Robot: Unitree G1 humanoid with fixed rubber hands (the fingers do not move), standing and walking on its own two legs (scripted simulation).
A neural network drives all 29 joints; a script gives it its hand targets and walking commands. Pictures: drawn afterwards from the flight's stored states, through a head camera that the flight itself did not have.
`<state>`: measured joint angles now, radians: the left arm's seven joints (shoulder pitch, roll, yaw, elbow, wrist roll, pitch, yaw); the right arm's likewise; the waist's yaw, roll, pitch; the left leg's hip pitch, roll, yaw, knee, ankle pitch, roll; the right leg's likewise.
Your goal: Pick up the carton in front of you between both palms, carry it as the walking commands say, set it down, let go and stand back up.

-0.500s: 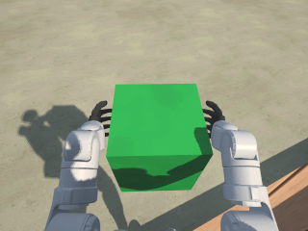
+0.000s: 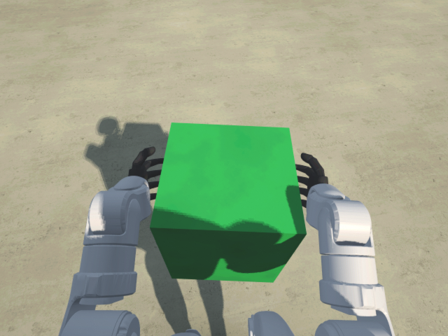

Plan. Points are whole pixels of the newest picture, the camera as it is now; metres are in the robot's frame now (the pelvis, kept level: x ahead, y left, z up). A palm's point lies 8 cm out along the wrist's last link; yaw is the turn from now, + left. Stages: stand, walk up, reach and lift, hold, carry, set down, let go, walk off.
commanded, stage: carry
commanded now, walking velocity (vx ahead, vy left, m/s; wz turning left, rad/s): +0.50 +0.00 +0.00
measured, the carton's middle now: (226, 208) +0.35 -0.01 +0.00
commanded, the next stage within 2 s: none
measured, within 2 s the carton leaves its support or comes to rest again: neither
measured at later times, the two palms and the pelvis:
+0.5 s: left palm (156, 57) +0.64 +0.14 +0.14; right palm (288, 49) +0.69 -0.16 +0.13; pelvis +0.34 -0.06 +0.05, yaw +6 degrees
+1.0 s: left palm (163, 12) +0.88 +0.16 +0.12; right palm (272, 12) +0.89 -0.14 +0.12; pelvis +0.63 +0.00 +0.04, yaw +2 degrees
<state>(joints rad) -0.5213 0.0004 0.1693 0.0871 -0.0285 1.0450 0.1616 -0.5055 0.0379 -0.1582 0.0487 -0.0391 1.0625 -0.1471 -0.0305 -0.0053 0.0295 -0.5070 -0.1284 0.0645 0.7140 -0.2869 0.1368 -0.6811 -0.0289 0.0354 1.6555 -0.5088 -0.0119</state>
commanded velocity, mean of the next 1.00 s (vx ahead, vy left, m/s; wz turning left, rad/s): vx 0.50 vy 0.00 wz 0.00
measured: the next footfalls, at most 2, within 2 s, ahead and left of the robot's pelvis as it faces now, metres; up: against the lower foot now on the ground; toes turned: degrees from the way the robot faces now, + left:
right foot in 0.24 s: +0.38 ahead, -0.14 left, +0.00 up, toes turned -1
left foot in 0.68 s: +0.59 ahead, +0.10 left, +0.00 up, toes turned +13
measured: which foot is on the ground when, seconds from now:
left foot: down 0.00-0.26, up 0.28-0.66, down 0.68-1.00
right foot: up 0.00-0.22, down 0.24-0.70, up 0.72-1.00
